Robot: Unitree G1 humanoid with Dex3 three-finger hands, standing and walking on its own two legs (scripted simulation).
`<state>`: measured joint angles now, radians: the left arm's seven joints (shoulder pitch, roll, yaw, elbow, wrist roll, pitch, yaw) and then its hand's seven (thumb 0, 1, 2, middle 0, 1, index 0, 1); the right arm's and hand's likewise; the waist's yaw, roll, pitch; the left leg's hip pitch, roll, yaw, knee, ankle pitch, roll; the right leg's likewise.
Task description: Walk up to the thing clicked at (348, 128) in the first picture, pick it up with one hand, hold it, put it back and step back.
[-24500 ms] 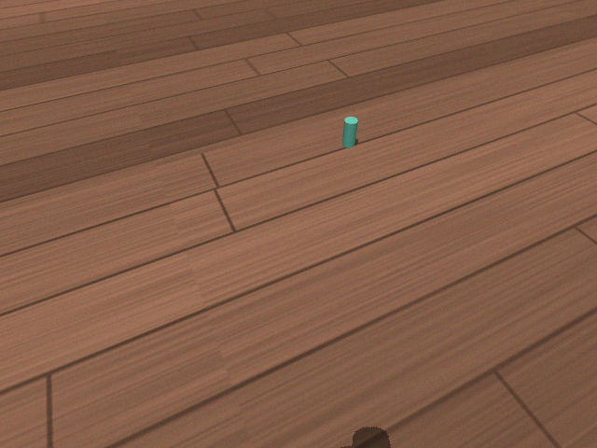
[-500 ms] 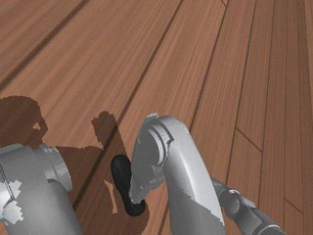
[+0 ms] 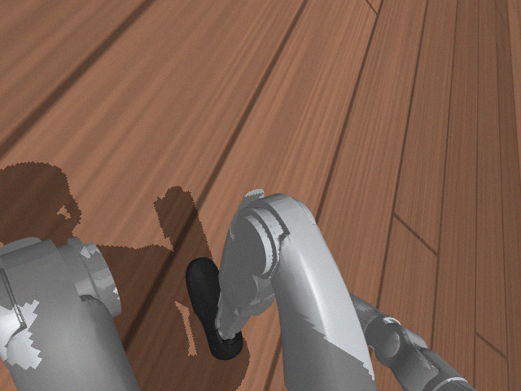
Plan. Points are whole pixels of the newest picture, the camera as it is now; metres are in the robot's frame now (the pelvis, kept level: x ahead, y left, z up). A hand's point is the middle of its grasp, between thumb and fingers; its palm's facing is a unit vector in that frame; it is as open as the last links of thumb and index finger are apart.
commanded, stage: withdraw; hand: left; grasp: from the side
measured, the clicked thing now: out of the picture +0.43 +0.29 -0.21
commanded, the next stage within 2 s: rise in 0.12 s
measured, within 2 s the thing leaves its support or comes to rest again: neither
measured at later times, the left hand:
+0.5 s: hand out of the picture +0.36 +0.41 -0.05, palm faces +0.37 -0.87 -0.33, open 17.4 cm
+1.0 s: hand out of the picture +0.26 +0.33 +0.15, palm faces +0.36 -0.81 -0.46, open 17.2 cm
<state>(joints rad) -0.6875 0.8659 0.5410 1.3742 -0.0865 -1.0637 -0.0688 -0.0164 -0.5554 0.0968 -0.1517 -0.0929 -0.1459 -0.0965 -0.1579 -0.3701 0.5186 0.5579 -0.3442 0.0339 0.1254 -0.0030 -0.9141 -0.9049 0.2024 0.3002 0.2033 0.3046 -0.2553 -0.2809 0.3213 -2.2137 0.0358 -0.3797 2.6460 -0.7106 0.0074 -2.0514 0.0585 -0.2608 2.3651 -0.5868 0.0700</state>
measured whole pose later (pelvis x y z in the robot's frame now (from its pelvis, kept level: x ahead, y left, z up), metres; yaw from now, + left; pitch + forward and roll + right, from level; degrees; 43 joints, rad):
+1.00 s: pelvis +0.04 -0.02 +0.24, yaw +14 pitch +30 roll -3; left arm -0.06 0.43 0.28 0.42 0.03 0.02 0.08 -0.01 -0.49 0.09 -0.08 -0.07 -0.07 -0.07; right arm 0.09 -0.25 0.01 0.52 0.06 0.10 -0.06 0.01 -0.90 -0.90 0.20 0.30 0.20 0.30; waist -0.05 0.01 -0.16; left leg -1.65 0.06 -0.06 1.76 -0.64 -0.02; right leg -1.62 -0.02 -0.06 1.72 -0.62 0.00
